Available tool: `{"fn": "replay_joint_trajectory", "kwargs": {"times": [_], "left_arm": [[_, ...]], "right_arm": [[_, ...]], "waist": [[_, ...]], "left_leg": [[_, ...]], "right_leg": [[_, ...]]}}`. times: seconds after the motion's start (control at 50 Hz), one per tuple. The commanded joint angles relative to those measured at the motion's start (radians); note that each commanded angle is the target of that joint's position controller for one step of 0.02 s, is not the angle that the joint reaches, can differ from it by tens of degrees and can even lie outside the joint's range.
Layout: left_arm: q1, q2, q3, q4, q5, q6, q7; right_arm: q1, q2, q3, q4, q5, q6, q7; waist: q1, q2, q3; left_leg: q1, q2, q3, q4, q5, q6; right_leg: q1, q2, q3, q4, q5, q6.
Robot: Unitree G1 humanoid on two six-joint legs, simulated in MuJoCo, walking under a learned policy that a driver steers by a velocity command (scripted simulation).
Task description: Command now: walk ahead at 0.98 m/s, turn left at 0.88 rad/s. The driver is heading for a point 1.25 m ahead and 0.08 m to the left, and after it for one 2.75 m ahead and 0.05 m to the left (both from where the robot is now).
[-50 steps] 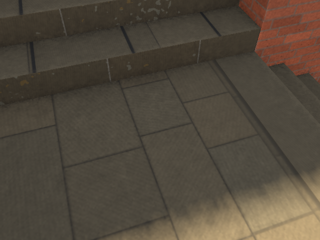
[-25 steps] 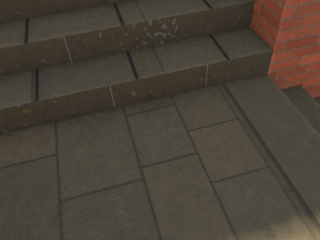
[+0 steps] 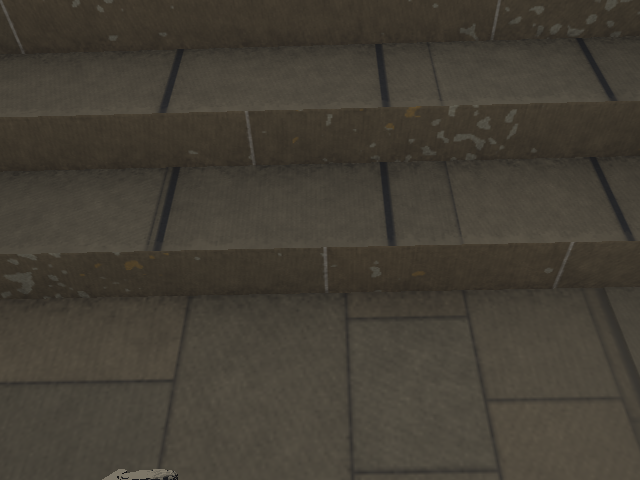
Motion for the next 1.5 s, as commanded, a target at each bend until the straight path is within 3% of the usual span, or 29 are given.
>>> {"fn": "replay_joint_trajectory", "kwargs": {"times": [0.02, 0.06, 0.16, 0.22, 0.24, 0.26, 0.3, 0.34, 0.4, 0.62, 0.7, 0.72, 0.74, 0.78, 0.84, 0.94, 1.02, 1.1, 1.14, 1.18, 1.2, 1.22, 1.24, 1.26, 1.3, 1.34, 1.4, 1.46, 1.5], "left_arm": [[0.050, 0.111, 0.028, -0.088, 0.031, 0.016, 0.012], [-0.068, 0.076, 0.019, -0.140, 0.046, 0.014, 0.015], [-0.179, 0.143, 0.062, -0.210, -0.042, 0.025, 0.031], [0.156, 0.232, 0.119, -0.153, -0.051, 0.007, 0.029], [0.403, 0.296, 0.130, -0.119, -0.033, 0.020, 0.037], [0.390, 0.347, 0.137, -0.086, 0.010, 0.018, 0.013], [0.281, 0.165, 0.105, -0.121, 0.005, 0.045, 0.023], [0.246, 0.167, 0.103, -0.074, 0.016, 0.057, 0.020], [0.203, 0.102, 0.084, -0.010, -0.002, 0.050, -0.002], [0.366, 0.219, 0.084, 0.141, -0.033, 0.056, 0.003], [0.320, 0.296, 0.082, 0.162, -0.010, 0.082, 0.025], [0.317, 0.221, 0.057, 0.125, 0.012, 0.074, 0.028], [0.480, 0.018, 0.011, 0.092, -0.016, 0.051, 0.018], [0.272, 0.136, 0.050, 0.065, -0.091, 0.041, 0.022], [0.252, 0.086, 0.049, 0.065, -0.043, 0.084, 0.023], [0.209, 0.018, 0.041, 0.041, -0.038, 0.156, 0.018], [0.054, -0.026, 0.010, -0.085, -0.091, 0.198, 0.021], [-0.227, -0.024, -0.051, -0.319, -0.053, 0.154, -0.042], [-0.127, 0.033, -0.044, -0.329, -0.026, 0.162, -0.069], [0.238, 0.184, 0.061, -0.212, -0.010, 0.164, -0.052], [0.395, 0.281, 0.100, -0.162, 0.006, 0.155, -0.041], [0.455, 0.365, 0.121, -0.110, 0.009, 0.142, -0.042], [0.327, 0.416, 0.116, -0.098, 0.038, 0.144, 0.006], [0.305, 0.268, 0.077, -0.125, 0.053, 0.128, 0.018], [0.397, 0.071, 0.033, -0.012, 0.040, 0.091, -0.009], [0.351, 0.037, 0.026, 0.031, 0.016, 0.089, -0.006], [0.233, 0.048, 0.018, 0.040, -0.030, 0.106, -0.008], [0.345, 0.017, 0.003, 0.119, -0.010, 0.129, 0.021], [0.354, 0.085, 0.031, 0.115, -0.064, 0.176, 0.036]], "right_arm": [[-0.176, -0.103, -0.013, -0.137, 0.017, -0.028, -0.030], [-0.147, -0.126, -0.020, -0.134, 0.030, -0.028, -0.050], [-0.038, -0.138, -0.033, -0.111, 0.051, -0.018, -0.053], [-0.084, -0.100, -0.021, -0.140, 0.011, -0.003, -0.037], [-0.087, -0.007, 0.012, -0.180, -0.028, -0.005, -0.027], [0.066, 0.030, 0.036, -0.237, 0.060, -0.021, -0.020], [-0.119, -0.123, 0.015, -0.219, 0.052, 0.002, -0.034], [-0.233, -0.102, 0.010, -0.262, 0.007, 0.011, -0.025], [-0.223, -0.047, 0.017, -0.281, 0.038, 0.038, -0.011], [-0.560, -0.056, 0.032, -0.370, 0.013, -0.031, 0.037], [-0.162, -0.212, -0.048, -0.310, 0.014, -0.031, 0.005], [0.068, -0.278, -0.070, -0.244, 0.003, -0.013, -0.023], [0.073, -0.367, -0.073, -0.227, -0.039, -0.027, -0.025], [0.058, -0.197, -0.036, -0.187, -0.026, -0.044, -0.010], [-0.135, -0.081, -0.009, -0.145, -0.046, -0.059, -0.006], [-0.219, -0.083, -0.011, -0.088, -0.044, -0.068, -0.016], [-0.031, -0.006, 0.049, 0.037, -0.022, -0.014, -0.026], [-0.104, -0.104, 0.058, 0.027, -0.050, 0.028, -0.084], [-0.193, -0.218, 0.042, -0.041, -0.035, 0.006, -0.140], [-0.191, -0.470, -0.021, -0.087, -0.041, 0.004, -0.124], [-0.243, -0.486, -0.043, -0.140, -0.014, 0.038, -0.102], [-0.323, -0.331, -0.011, -0.200, 0.008, 0.011, -0.077], [-0.290, -0.144, 0.038, -0.292, -0.020, -0.052, -0.017], [-0.268, -0.144, 0.038, -0.322, -0.037, -0.098, 0.019], [-0.449, -0.020, 0.070, -0.370, -0.044, -0.102, 0.030], [-0.448, 0.057, 0.102, -0.409, -0.089, -0.087, 0.049], [-0.377, 0.086, 0.137, -0.407, -0.061, -0.070, 0.042], [-0.683, 0.183, 0.192, -0.544, -0.067, -0.083, 0.028], [-0.765, 0.169, 0.217, -0.660, -0.082, -0.084, 0.000]], "waist": [[0.110, -0.056, 0.125], [0.059, -0.012, 0.116], [-0.031, 0.113, 0.040], [0.156, 0.129, -0.176], [0.225, -0.022, -0.373], [0.092, -0.583, -0.476], [0.157, -0.217, -0.169], [0.118, 0.015, -0.032], [0.050, -0.058, 0.038], [0.083, -0.026, 0.179], [-0.199, -0.192, -0.107], [-0.266, -0.111, -0.270], [-0.097, 0.273, -0.467], [-0.136, 0.173, -0.245], [0.017, 0.096, -0.069], [0.067, 0.090, 0.047], [0.058, 0.084, 0.219], [0.107, -0.022, 0.252], [0.187, -0.001, 0.049], [0.367, 0.207, -0.334], [0.418, 0.196, -0.398], [0.371, -0.034, -0.269], [0.136, -0.591, -0.311], [0.110, -0.427, -0.345], [0.067, 0.016, 0.075], [0.009, 0.013, 0.041], [-0.082, 0.131, 0.108], [0.016, 0.021, 0.167], [0.003, 0.069, 0.069]], "left_leg": [[-0.308, 0.214, -0.351, -0.317, -0.081, 0.164], [-0.425, 0.142, -0.258, -0.265, 0.011, 0.115], [-0.106, 0.195, -0.420, -0.114, -0.089, 0.045], [-0.010, 0.191, -0.382, 0.327, 0.253, -0.032], [-0.201, 0.143, -0.267, 0.700, 0.024, -0.059], [-0.560, 0.101, -0.183, 0.980, -0.335, -0.086], [-0.709, 0.234, -0.102, 1.095, -0.168, -0.095], [-0.625, 0.311, -0.080, 0.997, -0.098, -0.095], [-0.559, 0.362, -0.080, 0.921, -0.105, -0.093], [-0.410, 0.276, 0.080, 0.228, 0.240, -0.090], [0.200, 0.181, 0.097, 0.115, 0.123, -0.035], [0.610, 0.365, -0.115, 0.210, 0.059, -0.035], [0.823, 0.615, -0.612, 0.032, -0.270, 0.053], [0.585, 0.591, -0.603, -0.172, -0.406, 0.019], [0.171, 0.507, -0.230, -0.226, -0.018, -0.006], [0.048, 0.497, 0.100, -0.278, 0.372, -0.023], [0.318, 0.608, 0.066, -0.198, 0.349, -0.022], [0.220, 0.475, 0.330, -0.271, 0.408, -0.165], [-0.152, 0.410, 0.438, -0.322, 1.040, -0.127], [0.032, 0.539, 0.311, 0.063, 2.291, -0.007], [0.100, 0.521, 0.257, 0.426, 2.341, -0.006], [-0.074, 0.337, 0.155, 0.911, 1.160, -0.065], [-0.417, 0.060, -0.068, 1.238, 0.051, -0.093], [-0.470, 0.104, -0.240, 1.337, 0.077, -0.031], [-0.609, 0.140, -0.174, 1.377, 0.036, -0.007], [-0.709, 0.107, -0.088, 1.834, -0.131, -0.044], [-0.854, 0.190, -0.009, 1.659, -0.144, -0.071], [-1.001, 0.184, 0.156, 1.716, -0.361, -0.121], [-0.711, 0.260, 0.136, 1.107, -0.235, -0.118]], "right_leg": [[0.028, -0.023, -0.096, -0.243, 0.118, 0.056], [0.222, 0.021, -0.145, -0.518, 0.354, 0.075], [0.297, 0.094, -0.066, -0.864, 0.373, 0.112], [0.625, 0.033, -0.052, -0.828, 0.208, 0.017], [0.970, -0.155, 0.158, -0.795, -0.019, -0.037], [1.173, -0.397, 0.832, -1.055, -0.487, -0.212], [0.942, -0.312, 0.591, -1.077, -0.487, -0.128], [0.694, -0.234, 0.308, -1.079, -0.097, -0.109], [0.521, -0.169, 0.096, -1.141, 0.035, -0.096], [0.592, -0.167, -0.188, -1.296, 0.491, -0.115], [0.555, -0.160, -0.204, -0.752, 1.158, -0.069], [0.240, -0.098, -0.170, -0.391, 0.726, -0.036], [-0.037, 0.073, -0.059, -0.037, -0.168, -0.016], [-0.217, 0.016, -0.014, 0.120, -0.073, -0.027], [-0.067, -0.102, -0.034, 0.043, 0.115, -0.014], [-0.134, -0.087, -0.094, 0.177, 0.144, 0.019], [-0.838, -0.012, -0.050, 0.943, -0.211, -0.026], [-0.854, -0.025, -0.225, 0.555, -0.207, -0.045], [-0.034, 0.074, -0.389, 0.129, -0.009, -0.068], [0.467, 0.229, -0.441, 0.241, -0.137, -0.093], [0.547, 0.278, -0.321, -0.013, -0.301, -0.147], [0.594, 0.235, 0.028, -0.452, -0.181, -0.238], [0.676, 0.007, 0.843, -1.071, -0.291, -0.359], [0.666, -0.038, 1.076, -1.189, -0.617, -0.298], [0.270, 0.020, 0.818, -1.027, -0.405, -0.245], [0.228, 0.082, 0.587, -0.951, -0.035, -0.268], [0.145, 0.127, 0.317, -0.961, 0.133, -0.222], [0.160, 0.099, 0.242, -1.062, 0.367, -0.183], [0.064, 0.126, 0.195, -1.137, 0.404, -0.118]]}}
